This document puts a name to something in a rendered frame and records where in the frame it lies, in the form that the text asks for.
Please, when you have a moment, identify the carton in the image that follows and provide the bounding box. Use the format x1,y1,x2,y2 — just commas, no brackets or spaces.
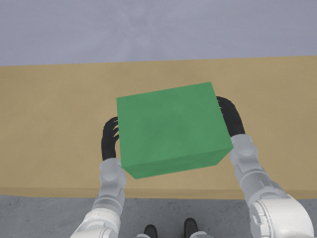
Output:
116,81,234,179

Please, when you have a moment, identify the robot foot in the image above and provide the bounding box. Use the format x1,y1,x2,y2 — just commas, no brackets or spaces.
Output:
144,224,158,238
184,217,198,238

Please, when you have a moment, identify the robot right upper arm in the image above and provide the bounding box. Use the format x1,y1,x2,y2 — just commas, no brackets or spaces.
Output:
249,198,317,238

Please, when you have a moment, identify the robot left forearm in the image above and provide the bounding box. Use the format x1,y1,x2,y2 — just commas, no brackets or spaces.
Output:
74,158,127,236

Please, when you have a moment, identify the pedestal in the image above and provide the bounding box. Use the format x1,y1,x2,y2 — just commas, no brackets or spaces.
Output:
0,56,317,200

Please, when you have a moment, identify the robot left hand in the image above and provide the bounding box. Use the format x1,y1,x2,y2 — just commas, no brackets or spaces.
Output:
101,116,119,161

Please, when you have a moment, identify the robot right hand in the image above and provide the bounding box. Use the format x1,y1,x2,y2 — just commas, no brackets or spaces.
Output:
216,96,246,137

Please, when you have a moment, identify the robot right foot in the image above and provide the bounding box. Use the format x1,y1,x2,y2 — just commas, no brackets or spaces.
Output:
184,217,198,238

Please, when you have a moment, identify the robot left foot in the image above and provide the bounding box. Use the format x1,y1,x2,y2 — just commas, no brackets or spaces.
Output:
144,224,158,238

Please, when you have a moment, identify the robot right forearm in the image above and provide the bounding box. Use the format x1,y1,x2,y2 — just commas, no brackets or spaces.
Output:
229,134,314,237

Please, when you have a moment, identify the robot left upper arm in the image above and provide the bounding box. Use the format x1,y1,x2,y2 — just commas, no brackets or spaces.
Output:
70,226,118,238

